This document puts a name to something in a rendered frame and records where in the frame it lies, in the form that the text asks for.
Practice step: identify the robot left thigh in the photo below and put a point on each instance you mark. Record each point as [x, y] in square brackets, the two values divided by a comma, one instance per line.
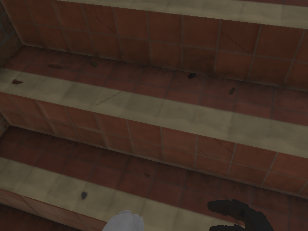
[125, 222]

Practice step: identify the left robot shin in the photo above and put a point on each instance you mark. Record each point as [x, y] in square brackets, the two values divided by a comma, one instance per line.
[125, 212]

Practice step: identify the robot right hand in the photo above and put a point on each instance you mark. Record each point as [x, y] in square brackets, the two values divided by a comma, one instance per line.
[253, 220]

